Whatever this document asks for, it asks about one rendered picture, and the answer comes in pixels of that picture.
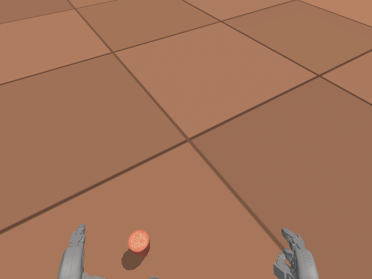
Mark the right robot hand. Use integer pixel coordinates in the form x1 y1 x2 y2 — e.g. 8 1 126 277
273 228 319 279

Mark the left robot hand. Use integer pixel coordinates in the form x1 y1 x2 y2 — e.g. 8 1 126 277
58 224 107 279

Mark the cup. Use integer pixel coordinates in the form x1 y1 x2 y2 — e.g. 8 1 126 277
128 230 150 256

